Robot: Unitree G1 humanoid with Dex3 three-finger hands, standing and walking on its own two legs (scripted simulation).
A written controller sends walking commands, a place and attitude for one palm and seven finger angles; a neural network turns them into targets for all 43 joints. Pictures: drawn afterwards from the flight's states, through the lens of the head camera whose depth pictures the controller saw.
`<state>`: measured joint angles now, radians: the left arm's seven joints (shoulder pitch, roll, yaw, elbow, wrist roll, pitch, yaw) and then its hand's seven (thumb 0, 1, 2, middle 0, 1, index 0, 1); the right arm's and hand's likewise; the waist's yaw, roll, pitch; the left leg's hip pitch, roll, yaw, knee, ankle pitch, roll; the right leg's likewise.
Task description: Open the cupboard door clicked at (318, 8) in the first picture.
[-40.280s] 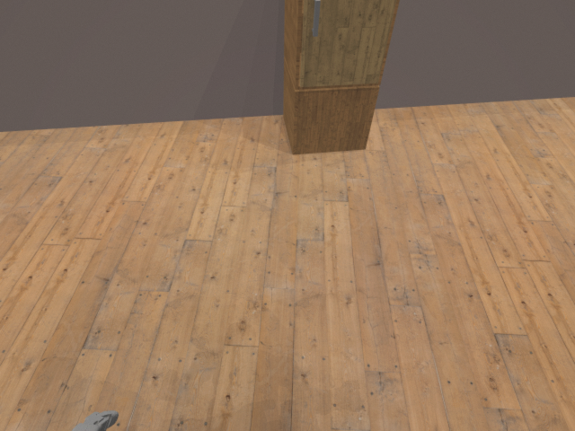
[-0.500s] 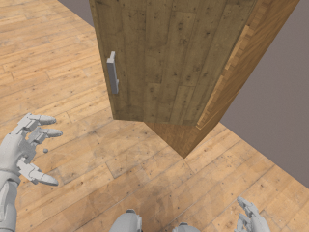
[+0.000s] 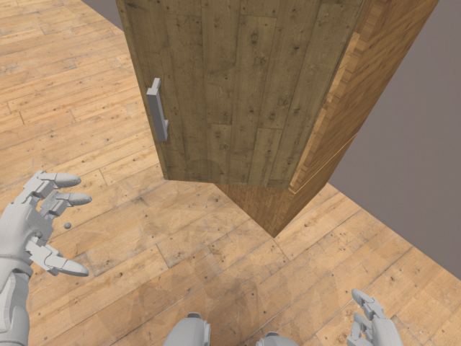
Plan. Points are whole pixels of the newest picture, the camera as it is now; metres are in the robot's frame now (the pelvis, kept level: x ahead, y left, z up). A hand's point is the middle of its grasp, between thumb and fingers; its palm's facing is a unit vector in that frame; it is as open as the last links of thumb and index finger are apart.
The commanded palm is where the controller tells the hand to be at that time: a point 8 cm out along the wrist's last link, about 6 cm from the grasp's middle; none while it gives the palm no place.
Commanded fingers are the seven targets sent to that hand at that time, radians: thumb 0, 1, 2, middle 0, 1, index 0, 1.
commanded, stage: move the hooked fingers beside the handle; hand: left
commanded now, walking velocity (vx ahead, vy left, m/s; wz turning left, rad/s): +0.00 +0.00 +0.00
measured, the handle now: (159, 110) +0.56 +0.19 +0.04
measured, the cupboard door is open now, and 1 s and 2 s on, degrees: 42 42 42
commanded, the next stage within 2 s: none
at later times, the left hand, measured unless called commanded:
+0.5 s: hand (88, 184) +0.37 +0.27 +0.04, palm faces +0.02 -1.00 -0.02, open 14.0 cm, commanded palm +0.35 +0.32 +0.05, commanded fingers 0.00 -0.50 0.30 -0.30 -1.20 -0.30 -1.20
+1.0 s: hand (103, 155) +0.43 +0.27 +0.04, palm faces +0.00 -1.00 +0.00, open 14.0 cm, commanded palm +0.42 +0.31 +0.04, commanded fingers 0.00 -0.50 0.30 -0.30 -1.20 -0.30 -1.20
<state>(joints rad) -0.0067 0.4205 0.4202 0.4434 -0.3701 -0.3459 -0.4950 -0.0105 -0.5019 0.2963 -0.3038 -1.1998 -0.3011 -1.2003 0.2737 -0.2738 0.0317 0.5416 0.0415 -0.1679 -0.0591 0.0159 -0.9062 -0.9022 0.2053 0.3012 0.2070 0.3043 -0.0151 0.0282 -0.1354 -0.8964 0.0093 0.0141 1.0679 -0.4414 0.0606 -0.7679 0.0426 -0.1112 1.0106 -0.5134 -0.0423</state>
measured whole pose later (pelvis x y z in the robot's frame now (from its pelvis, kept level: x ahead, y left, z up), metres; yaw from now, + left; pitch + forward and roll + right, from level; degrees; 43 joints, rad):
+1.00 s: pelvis +0.00 +0.01 -0.01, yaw -2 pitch +20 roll -5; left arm -0.60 0.54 0.44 0.99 -0.22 -0.41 -0.45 -0.01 -0.50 0.30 -0.30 -1.20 -0.30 -1.20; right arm 0.34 -0.28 0.03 0.62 0.02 -0.03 -0.04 0.01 -0.91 -0.90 0.21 0.30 0.21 0.30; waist -0.09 0.02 -0.14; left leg -1.04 0.02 0.03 1.13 -0.46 0.08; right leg -0.91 0.05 -0.09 1.06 -0.52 -0.02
